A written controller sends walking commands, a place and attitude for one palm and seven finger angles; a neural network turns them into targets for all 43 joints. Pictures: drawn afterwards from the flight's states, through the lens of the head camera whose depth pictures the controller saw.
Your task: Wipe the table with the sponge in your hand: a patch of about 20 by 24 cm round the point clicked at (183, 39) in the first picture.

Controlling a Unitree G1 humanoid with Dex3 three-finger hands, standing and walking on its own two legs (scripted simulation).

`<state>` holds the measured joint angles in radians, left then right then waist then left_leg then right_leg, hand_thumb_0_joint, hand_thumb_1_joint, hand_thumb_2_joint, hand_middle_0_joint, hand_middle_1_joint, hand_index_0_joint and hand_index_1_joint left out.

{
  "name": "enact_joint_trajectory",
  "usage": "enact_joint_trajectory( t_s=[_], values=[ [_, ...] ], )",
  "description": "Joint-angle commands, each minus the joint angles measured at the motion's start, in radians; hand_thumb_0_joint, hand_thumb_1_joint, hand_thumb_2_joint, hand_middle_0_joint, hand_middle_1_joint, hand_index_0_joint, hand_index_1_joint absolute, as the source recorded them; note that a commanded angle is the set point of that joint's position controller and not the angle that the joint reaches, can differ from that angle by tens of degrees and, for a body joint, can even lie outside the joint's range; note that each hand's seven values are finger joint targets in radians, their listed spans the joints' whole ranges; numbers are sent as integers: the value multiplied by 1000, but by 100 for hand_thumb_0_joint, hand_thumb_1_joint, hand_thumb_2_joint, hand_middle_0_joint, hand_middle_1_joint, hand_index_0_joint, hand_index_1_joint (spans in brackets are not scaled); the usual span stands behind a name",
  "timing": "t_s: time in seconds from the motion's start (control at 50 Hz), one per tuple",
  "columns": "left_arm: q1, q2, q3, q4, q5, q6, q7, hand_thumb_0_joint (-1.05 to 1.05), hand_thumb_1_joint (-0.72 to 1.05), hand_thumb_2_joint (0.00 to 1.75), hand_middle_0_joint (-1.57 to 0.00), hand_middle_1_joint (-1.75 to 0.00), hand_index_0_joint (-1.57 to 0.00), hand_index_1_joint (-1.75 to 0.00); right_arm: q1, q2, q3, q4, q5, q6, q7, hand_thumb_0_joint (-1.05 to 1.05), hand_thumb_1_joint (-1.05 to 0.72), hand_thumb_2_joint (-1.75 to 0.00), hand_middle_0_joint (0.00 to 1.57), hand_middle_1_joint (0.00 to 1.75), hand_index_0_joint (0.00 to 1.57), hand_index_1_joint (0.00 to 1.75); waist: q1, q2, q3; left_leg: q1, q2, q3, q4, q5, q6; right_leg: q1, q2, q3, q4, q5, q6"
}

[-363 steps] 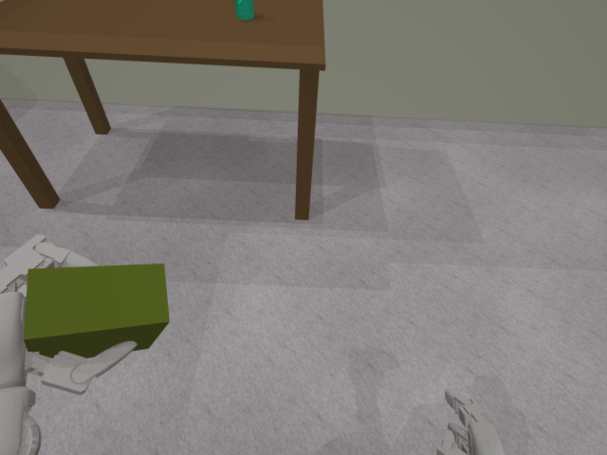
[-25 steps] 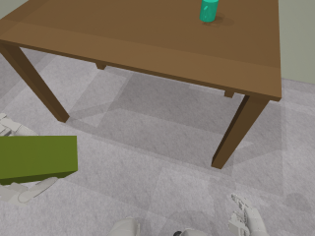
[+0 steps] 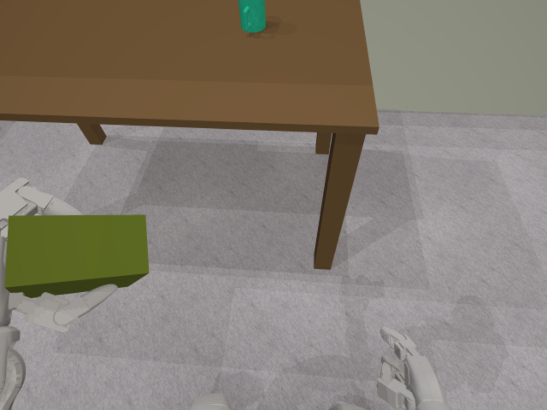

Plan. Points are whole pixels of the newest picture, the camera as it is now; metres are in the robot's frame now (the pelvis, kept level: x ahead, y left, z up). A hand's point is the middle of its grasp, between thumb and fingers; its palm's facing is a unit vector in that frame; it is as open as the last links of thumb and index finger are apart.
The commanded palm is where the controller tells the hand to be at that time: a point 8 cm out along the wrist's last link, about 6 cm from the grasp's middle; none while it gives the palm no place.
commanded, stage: turn to face it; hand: left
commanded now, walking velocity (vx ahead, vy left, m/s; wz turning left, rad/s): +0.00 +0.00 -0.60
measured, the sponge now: (98, 257) +0.24 +0.21 +0.16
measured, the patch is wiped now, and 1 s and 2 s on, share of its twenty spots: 0.00 0.00 0.00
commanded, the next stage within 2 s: take the last steps up to it in 0.60 s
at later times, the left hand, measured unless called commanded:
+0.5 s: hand (122, 271) +0.22 +0.17 +0.18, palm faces +0.16 -0.89 -0.42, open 10.2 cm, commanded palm +0.18 +0.21 +0.20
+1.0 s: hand (170, 313) +0.18 +0.11 +0.19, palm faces +0.07 -0.89 -0.45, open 10.2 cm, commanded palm +0.15 +0.16 +0.20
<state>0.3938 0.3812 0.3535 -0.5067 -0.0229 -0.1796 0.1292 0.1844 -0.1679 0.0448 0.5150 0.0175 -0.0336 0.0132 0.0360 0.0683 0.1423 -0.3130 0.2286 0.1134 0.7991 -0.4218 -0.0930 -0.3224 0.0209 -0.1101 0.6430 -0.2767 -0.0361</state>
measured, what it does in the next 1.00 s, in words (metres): walks backwards, turning right: left foot, then right foot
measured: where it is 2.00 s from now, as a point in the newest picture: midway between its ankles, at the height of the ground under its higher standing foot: outside the picture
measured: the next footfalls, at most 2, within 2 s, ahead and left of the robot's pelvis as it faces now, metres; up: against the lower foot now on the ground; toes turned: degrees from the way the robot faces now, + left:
left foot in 0.32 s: +0.03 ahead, +0.12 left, +0.00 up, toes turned -8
right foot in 0.60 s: -0.06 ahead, -0.16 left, +0.00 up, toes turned -25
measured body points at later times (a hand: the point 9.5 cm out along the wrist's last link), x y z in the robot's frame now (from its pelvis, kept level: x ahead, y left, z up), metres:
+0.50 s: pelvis -0.06 -0.01 +0.02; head -0.03 -0.01 +0.47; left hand +0.20 +0.22 +0.20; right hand +0.05 -0.27 -0.07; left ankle -0.01 +0.13 -0.72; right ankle -0.07 -0.12 -0.67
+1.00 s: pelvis -0.10 -0.04 +0.01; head -0.09 -0.04 +0.46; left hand +0.17 +0.16 +0.21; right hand -0.08 -0.34 -0.07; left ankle -0.07 +0.06 -0.72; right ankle -0.11 -0.14 -0.70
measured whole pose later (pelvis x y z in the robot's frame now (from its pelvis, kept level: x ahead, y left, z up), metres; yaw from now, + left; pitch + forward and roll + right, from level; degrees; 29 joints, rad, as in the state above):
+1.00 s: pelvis -0.10 -0.04 +0.01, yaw -21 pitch -1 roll +0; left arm 0.53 0.39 0.38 -0.51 -0.01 -0.23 0.15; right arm 0.26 -0.26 -0.04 0.61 0.00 -0.03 -0.07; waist -0.02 -0.02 0.02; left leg -0.23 0.02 0.10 0.53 -0.28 0.02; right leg -0.38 0.00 -0.07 0.74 -0.41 -0.02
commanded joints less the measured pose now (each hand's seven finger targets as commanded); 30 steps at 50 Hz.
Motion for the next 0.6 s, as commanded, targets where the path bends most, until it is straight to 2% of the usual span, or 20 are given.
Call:
enact_joint_trajectory(
  t_s=[0.0, 0.02, 0.04, 0.06, 0.12, 0.2, 0.26, 0.28, 0.3, 0.32, 0.34, 0.36, 0.38, 0.42, 0.44, 0.48, 0.52, 0.54, 0.56, 0.58],
  values=[
    [94, 245, 222, -276, -41, -63, 39, 0, 10, 130, -120, -160, -120, -160, -85, -105, -67, -147, -4, -4, -18, 0, -90, -90, 20, 30, 20, 30, -4, -219, -306, -268, -116, -149, 428, -114, 3, 307, -332, 518, -227, 608, -153],
    [123, 243, 238, -289, -44, -69, 43, 0, 10, 130, -120, -160, -120, -160, -100, -102, -56, -133, -9, 16, -16, 0, -90, -90, 20, 30, 20, 30, -4, -131, -345, -259, -119, -146, 378, -96, 0, 336, -304, 460, -195, 615, -150],
    [139, 222, 227, -319, -46, -76, 43, 0, 10, 130, -120, -160, -120, -160, -106, -96, -56, -135, -8, 30, -15, 0, -90, -90, 20, 30, 20, 30, -15, -131, -357, -236, -124, -129, 322, -72, 0, 328, -287, 415, -203, 596, -144],
    [152, 218, 232, -307, -47, -75, 43, 0, 10, 130, -120, -160, -120, -160, -119, -100, -60, -133, -10, 40, -20, 0, -90, -90, 20, 30, 20, 30, -17, -139, -338, -200, -135, -115, 279, -51, 0, 277, -266, 411, -225, 554, -137],
    [174, 212, 234, -271, -49, -67, 44, 0, 10, 130, -120, -160, -120, -160, -122, -113, -72, -122, -9, 52, -30, 0, -90, -90, 20, 30, 20, 30, -12, -183, -327, -127, -154, -93, 108, -41, 6, 215, -248, 427, -269, 384, -140],
    [152, 188, 194, -251, -41, -51, 42, 0, 10, 130, -120, -160, -120, -160, -98, -138, -78, -133, -4, 56, -30, 0, -90, -90, 20, 30, 20, 30, -3, -204, -297, -28, -184, -84, -58, -28, 29, 105, -238, 492, -327, 154, -138],
    [101, 177, 157, -266, -33, -52, 37, 0, 10, 130, -120, -160, -120, -160, -65, -147, -82, -129, -2, 48, -37, 0, -90, -90, 20, 30, 20, 30, -25, -147, -292, 181, -176, -73, -336, 66, 59, -15, -182, 468, -302, 6, -72],
    [59, 182, 149, -291, -30, -61, 34, 0, 10, 130, -120, -160, -120, -160, -54, -163, -88, -134, -7, 41, -42, 0, -90, -90, 20, 30, 20, 30, -33, -77, -267, 230, -118, -116, -425, 50, 90, -86, -128, 434, -228, -55, -36],
    [26, 181, 147, -307, -24, -72, 29, 0, 10, 130, -120, -160, -120, -160, -71, -188, -98, -146, -13, 30, -50, 0, -90, -90, 20, 30, 20, 30, -25, 91, -206, 241, 31, -271, -496, 41, 161, -217, -27, 355, -86, -140, 11],
    [9, 205, 163, -319, -12, -81, 30, 0, 10, 130, -120, -160, -120, -160, -76, -182, -96, -149, -9, 20, -54, 0, -90, -90, 20, 30, 20, 30, -13, 258, -210, 192, 194, -394, -585, 61, 233, -238, 39, 200, 229, -223, 48],
    [23, 203, 163, -285, -1, -83, 31, 0, 10, 130, -120, -160, -120, -160, -82, -150, -92, -147, -13, 5, -58, 0, -90, -90, 20, 30, 20, 30, -18, 252, -184, 34, 242, -418, -615, 13, 277, -196, 17, 166, 479, -211, 64],
    [13, 176, 138, -274, -1, -83, 26, 0, 10, 130, -120, -160, -120, -160, -72, -148, -99, -143, -15, -7, -53, 0, -90, -90, 20, 30, 20, 30, -28, 191, -130, -29, 215, -360, -585, 93, 287, -198, -22, 188, 552, -176, 69],
    [16, 143, 102, -253, 0, -77, 22, 0, 10, 130, -120, -160, -120, -160, -68, -157, -102, -124, -6, -17, -46, 0, -90, -90, 20, 30, 20, 30, -23, 154, -114, 14, 165, -229, -527, 198, 257, -236, -32, 154, 531, -167, 77],
    [-17, 151, 95, -277, 3, -76, 23, 0, 10, 130, -120, -160, -120, -160, -52, -158, -101, -108, 4, -42, -35, 0, -90, -90, 20, 30, 20, 30, -12, 163, -133, 57, 111, -92, -479, 318, 202, -179, -41, 67, 360, -143, 88],
    [-17, 127, 71, -280, 0, -79, 28, 0, 10, 130, -120, -160, -120, -160, -37, -166, -104, -113, 2, -56, -38, 0, -90, -90, 20, 30, 20, 30, -29, 194, -149, 74, 105, -99, -456, 400, 189, -139, -35, 45, 263, -170, 92],
    [-25, 134, 75, -262, -3, -79, 33, 0, 10, 130, -120, -160, -120, -160, -18, -169, -100, -104, -1, -81, -36, 0, -90, -90, 20, 30, 20, 30, -38, 202, -173, 123, 103, -80, -401, 518, 170, -62, -14, 6, 89, -164, 91],
    [-23, 150, 96, -232, 3, -72, 34, 0, 10, 130, -120, -160, -120, -160, -13, -173, -100, -94, -3, -92, -35, 0, -90, -90, 20, 30, 20, 30, -36, 208, -193, 116, 81, -38, -318, 506, 132, 45, 7, -36, -73, -64, 90],
    [-41, 145, 95, -238, 2, -77, 31, 0, 10, 130, -120, -160, -120, -160, -21, -169, -98, -98, -1, -96, -31, 0, -90, -90, 20, 30, 20, 30, -31, 189, -203, 86, 71, -26, -266, 466, 115, 118, -1, -34, -157, 6, 85],
    [-41, 168, 117, -223, 5, -83, 32, 0, 10, 130, -120, -160, -120, -160, -19, -160, -95, -94, -2, -96, -29, 0, -90, -90, 20, 30, 20, 30, -31, 116, -219, 48, 46, -10, -184, 390, 92, 184, -50, 17, -227, 123, 62],
    [-43, 201, 142, -205, 9, -87, 36, 0, 10, 130, -120, -160, -120, -160, -12, -133, -89, -98, 2, -91, -27, 0, -90, -90, 20, 30, 20, 30, -42, -83, -244, -36, -38, 37, -38, 228, 52, 235, -182, 189, -232, 415, -4]
  ],
)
